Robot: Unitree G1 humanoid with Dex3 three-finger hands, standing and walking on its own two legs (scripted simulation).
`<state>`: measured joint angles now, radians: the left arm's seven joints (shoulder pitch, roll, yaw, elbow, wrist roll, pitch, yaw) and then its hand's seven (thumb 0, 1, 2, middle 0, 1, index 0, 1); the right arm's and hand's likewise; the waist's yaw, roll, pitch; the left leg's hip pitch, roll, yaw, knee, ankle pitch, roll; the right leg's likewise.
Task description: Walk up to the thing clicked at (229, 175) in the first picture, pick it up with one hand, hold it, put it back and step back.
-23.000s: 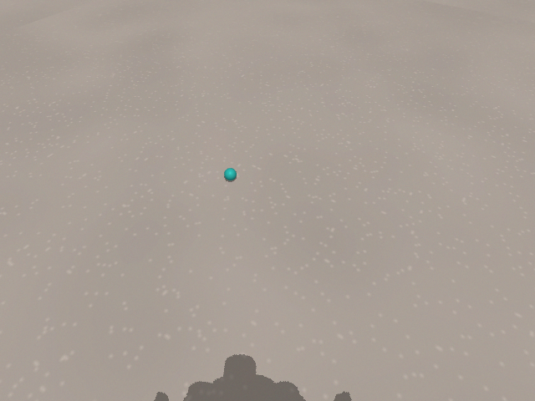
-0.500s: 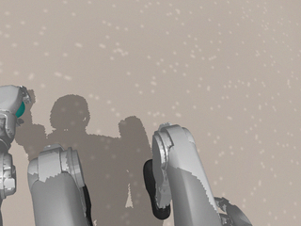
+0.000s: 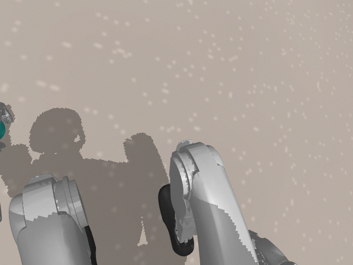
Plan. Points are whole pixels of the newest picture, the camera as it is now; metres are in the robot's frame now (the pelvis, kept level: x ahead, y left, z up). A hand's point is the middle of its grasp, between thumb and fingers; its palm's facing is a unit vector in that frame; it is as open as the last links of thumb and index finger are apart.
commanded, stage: rest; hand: left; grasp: from above
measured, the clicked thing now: out of the picture +0.43 +0.31 -0.24
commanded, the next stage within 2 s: open in 0.96 s
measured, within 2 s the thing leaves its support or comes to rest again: rests again in 0.46 s
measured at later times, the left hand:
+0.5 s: hand out of the picture +0.42 +0.30 -0.24, palm faces -0.45 -0.15 -0.88, open 7.5 cm
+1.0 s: hand out of the picture +0.42 +0.30 -0.25, palm faces -0.45 -0.14 -0.88, open 7.5 cm
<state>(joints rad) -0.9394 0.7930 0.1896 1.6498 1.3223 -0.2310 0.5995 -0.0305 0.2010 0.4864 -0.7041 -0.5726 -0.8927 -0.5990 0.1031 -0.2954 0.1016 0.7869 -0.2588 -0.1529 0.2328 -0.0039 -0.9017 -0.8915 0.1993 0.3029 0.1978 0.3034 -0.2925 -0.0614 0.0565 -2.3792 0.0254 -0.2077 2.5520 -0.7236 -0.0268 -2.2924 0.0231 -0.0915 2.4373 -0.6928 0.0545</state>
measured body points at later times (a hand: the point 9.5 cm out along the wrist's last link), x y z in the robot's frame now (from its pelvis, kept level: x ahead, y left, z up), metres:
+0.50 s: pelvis +0.00 +0.00 +0.00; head +0.26 +0.10 +0.35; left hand +0.44 +0.30 -0.19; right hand +0.04 -0.27 -0.08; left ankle +0.06 +0.13 -0.26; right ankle +0.10 -0.13 -0.26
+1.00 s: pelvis -0.01 +0.01 +0.00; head +0.26 +0.12 +0.34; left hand +0.44 +0.30 -0.20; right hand +0.04 -0.26 -0.07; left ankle +0.06 +0.13 -0.26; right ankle +0.10 -0.13 -0.26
